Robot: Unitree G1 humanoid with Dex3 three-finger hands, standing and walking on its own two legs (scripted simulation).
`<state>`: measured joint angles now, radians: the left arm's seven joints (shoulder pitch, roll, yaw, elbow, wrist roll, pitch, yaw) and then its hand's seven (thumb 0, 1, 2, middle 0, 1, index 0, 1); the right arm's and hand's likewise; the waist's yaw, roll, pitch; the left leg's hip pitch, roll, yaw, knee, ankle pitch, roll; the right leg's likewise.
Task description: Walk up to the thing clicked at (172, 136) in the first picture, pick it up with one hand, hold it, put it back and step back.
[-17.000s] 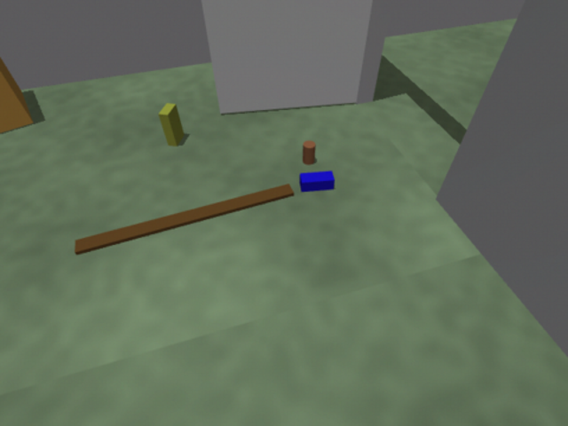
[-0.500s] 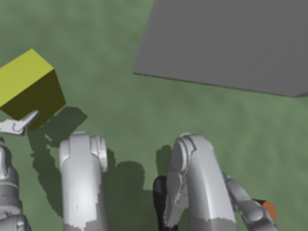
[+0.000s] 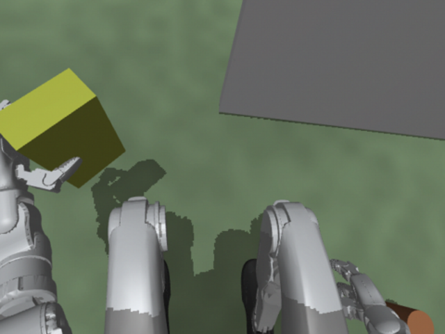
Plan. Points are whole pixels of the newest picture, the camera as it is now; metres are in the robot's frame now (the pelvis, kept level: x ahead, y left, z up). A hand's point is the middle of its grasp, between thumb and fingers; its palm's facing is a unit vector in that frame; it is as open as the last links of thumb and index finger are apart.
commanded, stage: settle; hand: left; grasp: from the side
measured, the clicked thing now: (74, 139) +0.41 +0.28 -0.04
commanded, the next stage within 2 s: lift in 0.50 s
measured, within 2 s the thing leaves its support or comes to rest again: neither
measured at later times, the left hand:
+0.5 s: hand (39, 135) +0.39 +0.31 +0.01, palm faces +0.35 -0.94 -0.02, open 9.9 cm
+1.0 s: hand (23, 122) +0.39 +0.30 +0.06, palm faces +0.32 -0.95 -0.01, open 9.9 cm
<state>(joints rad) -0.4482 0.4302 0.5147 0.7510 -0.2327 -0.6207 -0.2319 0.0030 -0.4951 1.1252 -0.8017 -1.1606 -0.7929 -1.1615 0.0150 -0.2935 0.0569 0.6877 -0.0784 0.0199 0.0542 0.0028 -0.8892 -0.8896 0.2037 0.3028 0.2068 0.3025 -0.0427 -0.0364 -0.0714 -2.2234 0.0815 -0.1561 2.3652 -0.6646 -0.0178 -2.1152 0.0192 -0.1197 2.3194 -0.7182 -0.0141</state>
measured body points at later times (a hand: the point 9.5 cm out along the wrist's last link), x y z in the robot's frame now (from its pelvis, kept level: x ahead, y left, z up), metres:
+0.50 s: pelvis +0.00 +0.00 +0.03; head +0.19 +0.07 +0.43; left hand +0.37 +0.36 +0.01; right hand +0.18 -0.25 -0.09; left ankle +0.09 +0.14 -0.31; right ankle +0.10 -0.11 -0.31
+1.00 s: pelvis +0.00 +0.00 +0.06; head +0.18 +0.05 +0.47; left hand +0.36 +0.35 +0.07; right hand +0.18 -0.25 -0.06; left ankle +0.09 +0.14 -0.31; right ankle +0.10 -0.11 -0.31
